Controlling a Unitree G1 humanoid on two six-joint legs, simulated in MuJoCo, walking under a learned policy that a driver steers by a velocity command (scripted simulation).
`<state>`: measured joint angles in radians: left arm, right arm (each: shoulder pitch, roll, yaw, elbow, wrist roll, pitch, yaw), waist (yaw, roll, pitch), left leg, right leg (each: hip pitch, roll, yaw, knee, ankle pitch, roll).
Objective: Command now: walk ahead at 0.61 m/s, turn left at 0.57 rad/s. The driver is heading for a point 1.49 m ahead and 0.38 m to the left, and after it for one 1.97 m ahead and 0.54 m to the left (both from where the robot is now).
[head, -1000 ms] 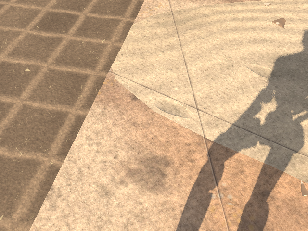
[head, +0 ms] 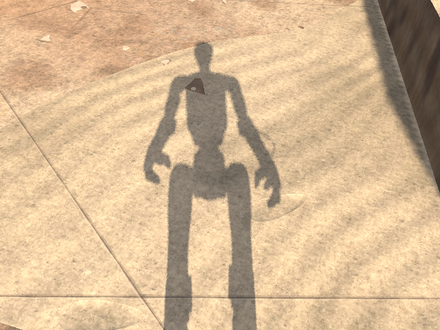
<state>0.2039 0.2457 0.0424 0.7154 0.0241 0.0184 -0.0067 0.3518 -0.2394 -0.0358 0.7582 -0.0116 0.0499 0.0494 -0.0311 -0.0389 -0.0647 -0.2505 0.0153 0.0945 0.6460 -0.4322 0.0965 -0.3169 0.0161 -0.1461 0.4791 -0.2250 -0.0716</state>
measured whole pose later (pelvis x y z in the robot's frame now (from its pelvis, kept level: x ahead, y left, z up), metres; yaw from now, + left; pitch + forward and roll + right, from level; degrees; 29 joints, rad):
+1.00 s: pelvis +0.61 +0.26 +0.00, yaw +26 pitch +0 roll +0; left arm 0.34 0.27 0.03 0.83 0.01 -0.04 -0.03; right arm 0.27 -0.27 -0.03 0.79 -0.05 -0.07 0.02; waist 0.03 -0.03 0.03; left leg -0.25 -0.04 0.13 0.52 -0.28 0.08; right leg -0.47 -0.07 0.04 1.29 -0.23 -0.08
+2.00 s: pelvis +1.46 +0.44 +0.00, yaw -12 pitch +2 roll +2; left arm -0.05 0.27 -0.01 0.59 0.03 -0.06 -0.04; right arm 0.54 -0.30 -0.06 0.87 -0.01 -0.05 0.02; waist -0.14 -0.03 0.06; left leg -0.11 -0.03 -0.05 0.37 -0.30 -0.02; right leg -0.58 0.03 0.06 0.63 -0.09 -0.02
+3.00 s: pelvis +1.59 +0.43 +0.00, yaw +29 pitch +0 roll +1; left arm 0.23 0.24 0.02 0.70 0.02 0.02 0.02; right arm 0.19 -0.29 -0.05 0.69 -0.02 0.06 0.01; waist 0.00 0.06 0.04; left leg -0.38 -0.15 -0.16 0.77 -0.43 0.02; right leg -0.25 0.03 0.00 0.51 -0.25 -0.05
